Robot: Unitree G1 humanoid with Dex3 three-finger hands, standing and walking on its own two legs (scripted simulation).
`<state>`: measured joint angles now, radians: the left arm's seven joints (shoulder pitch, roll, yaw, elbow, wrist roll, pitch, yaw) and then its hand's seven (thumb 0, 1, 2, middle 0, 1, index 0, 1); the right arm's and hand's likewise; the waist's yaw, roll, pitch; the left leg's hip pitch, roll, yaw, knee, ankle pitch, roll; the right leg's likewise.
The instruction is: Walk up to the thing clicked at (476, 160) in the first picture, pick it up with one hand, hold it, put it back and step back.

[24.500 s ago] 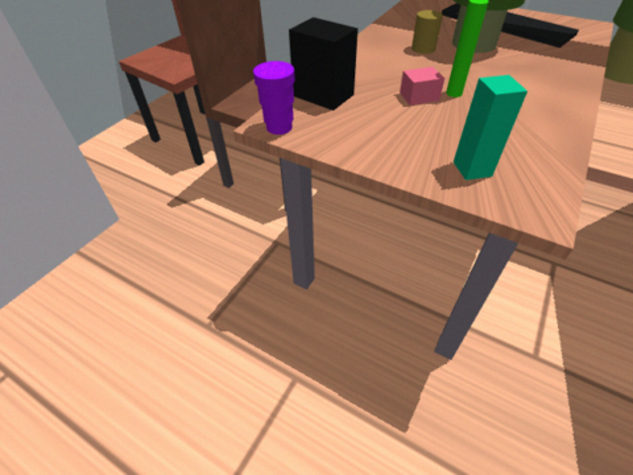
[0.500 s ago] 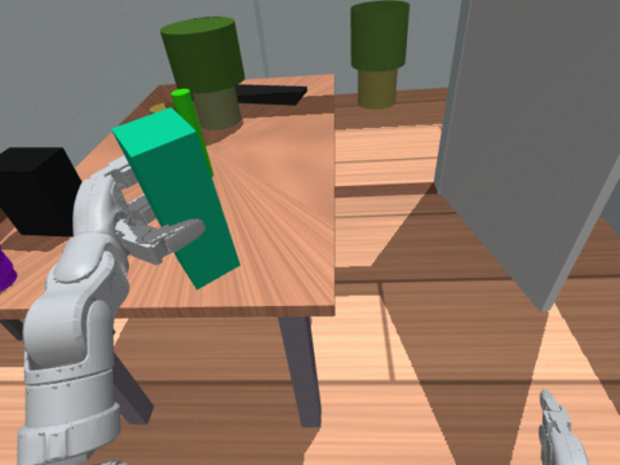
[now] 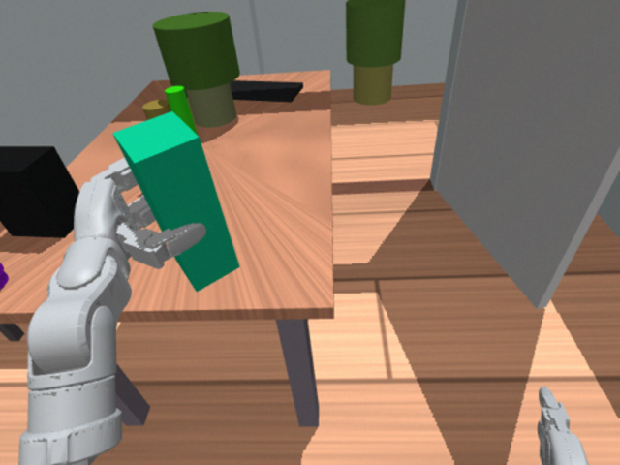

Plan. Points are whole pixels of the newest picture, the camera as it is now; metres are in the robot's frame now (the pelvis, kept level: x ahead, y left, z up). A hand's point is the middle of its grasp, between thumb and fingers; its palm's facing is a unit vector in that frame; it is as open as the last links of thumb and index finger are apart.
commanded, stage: hold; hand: left
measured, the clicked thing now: (185, 210) +0.33 +0.16 +0.23
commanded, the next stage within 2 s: crouch in 0.94 s
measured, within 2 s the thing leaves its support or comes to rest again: neither
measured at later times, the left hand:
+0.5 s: hand (172, 198) +0.34 +0.17 +0.24, palm faces +0.20 -0.98 +0.00, open 10.4 cm
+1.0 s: hand (170, 198) +0.34 +0.17 +0.24, palm faces +0.19 -0.98 -0.01, open 10.4 cm
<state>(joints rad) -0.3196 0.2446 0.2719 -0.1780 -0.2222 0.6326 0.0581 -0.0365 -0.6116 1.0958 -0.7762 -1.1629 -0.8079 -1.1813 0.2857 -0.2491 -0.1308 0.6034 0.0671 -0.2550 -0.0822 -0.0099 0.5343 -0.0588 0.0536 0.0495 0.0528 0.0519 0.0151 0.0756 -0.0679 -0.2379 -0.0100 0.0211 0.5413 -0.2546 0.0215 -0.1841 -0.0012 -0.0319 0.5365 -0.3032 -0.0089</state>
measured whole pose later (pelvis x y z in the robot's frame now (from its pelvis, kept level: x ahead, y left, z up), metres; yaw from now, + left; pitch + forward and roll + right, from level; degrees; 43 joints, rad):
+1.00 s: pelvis -0.01 +0.00 +0.00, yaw +0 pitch -3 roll +0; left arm -0.40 0.25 0.26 -0.09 -0.21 0.62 0.07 -0.03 -0.61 1.09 -0.78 -1.15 -0.81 -1.17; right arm 0.28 -0.24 -0.12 0.58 0.07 -0.26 -0.08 -0.01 0.54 -0.06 0.05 0.05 0.05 0.05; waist 0.01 0.07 -0.07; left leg -0.23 -0.01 0.02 0.52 -0.24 0.02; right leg -0.18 0.00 -0.03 0.52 -0.29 -0.01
